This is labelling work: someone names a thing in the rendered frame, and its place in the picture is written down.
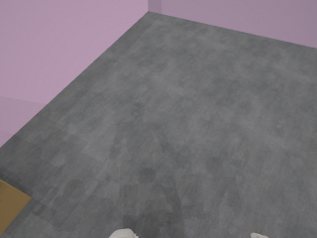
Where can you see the cabinet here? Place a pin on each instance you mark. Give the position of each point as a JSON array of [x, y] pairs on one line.
[[12, 201]]

